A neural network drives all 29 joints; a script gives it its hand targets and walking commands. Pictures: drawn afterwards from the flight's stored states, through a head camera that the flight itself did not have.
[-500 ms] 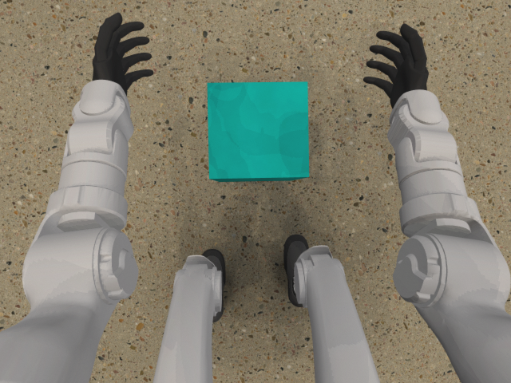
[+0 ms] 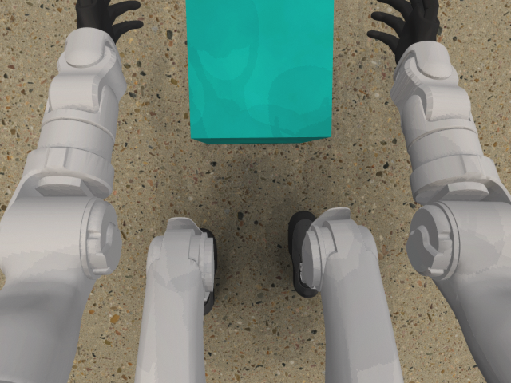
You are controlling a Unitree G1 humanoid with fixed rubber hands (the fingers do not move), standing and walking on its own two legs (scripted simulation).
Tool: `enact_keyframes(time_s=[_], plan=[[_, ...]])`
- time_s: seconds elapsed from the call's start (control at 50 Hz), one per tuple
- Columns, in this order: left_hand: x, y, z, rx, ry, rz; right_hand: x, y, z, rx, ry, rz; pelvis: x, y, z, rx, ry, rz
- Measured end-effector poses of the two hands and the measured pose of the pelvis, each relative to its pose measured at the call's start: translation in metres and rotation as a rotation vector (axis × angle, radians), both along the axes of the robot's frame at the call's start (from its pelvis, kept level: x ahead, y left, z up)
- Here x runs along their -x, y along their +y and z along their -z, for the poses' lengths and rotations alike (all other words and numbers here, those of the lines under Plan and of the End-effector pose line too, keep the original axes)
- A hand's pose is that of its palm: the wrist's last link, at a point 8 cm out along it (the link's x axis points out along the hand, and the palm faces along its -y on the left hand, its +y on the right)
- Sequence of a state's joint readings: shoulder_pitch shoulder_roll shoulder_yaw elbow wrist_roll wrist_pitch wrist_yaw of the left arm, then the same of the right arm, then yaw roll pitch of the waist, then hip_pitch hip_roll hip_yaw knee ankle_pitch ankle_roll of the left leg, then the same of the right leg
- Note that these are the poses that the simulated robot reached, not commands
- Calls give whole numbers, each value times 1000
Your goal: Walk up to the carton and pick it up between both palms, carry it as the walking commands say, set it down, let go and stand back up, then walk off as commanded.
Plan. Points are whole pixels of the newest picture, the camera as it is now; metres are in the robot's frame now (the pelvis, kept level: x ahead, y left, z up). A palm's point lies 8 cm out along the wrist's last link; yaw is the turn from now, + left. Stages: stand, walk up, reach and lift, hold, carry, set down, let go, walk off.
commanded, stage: reach and lift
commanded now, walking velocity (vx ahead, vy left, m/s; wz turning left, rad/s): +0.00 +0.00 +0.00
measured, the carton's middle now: (256, 86) +0.52 -0.03 -0.33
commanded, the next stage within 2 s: none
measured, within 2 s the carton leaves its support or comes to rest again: neither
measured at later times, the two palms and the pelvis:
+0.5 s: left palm (139, 69) +0.54 +0.17 -0.26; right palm (365, 74) +0.52 -0.20 -0.26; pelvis -0.01 +0.00 -0.08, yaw +0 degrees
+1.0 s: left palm (142, 65) +0.55 +0.16 -0.26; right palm (361, 71) +0.52 -0.19 -0.26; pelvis -0.02 +0.00 -0.08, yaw +0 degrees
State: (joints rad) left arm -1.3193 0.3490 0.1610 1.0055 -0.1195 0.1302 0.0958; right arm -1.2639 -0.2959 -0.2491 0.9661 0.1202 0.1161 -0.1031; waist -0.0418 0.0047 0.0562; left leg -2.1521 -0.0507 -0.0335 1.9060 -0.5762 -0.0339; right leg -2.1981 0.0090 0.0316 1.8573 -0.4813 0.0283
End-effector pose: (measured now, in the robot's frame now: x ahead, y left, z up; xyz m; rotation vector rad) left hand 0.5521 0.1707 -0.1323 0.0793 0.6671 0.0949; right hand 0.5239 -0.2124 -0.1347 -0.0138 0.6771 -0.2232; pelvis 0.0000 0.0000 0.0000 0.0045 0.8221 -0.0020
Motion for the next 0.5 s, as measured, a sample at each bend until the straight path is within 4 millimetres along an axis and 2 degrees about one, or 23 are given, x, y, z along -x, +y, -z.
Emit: enact_keyframes(time_s=[0.38,0.5], plan=[[8,-3,107,2,48,10,4,6,107,-8,56,-6,8,0,67,5,-108,-2],[9,-3,131,12,49,8,5,9,130,-4,66,-8,10,-1,81,10,-153,-10]])
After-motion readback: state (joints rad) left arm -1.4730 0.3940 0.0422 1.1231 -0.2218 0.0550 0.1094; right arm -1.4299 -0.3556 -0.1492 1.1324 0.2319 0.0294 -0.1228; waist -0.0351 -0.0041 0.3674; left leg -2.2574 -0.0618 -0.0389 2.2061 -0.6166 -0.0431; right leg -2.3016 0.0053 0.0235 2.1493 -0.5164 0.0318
